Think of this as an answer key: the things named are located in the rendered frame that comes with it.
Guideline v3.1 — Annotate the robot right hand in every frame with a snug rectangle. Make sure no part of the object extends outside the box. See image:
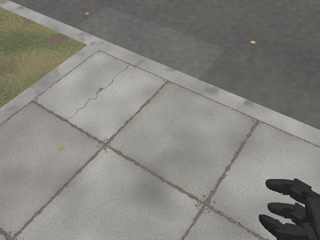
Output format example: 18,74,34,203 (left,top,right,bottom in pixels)
259,178,320,240

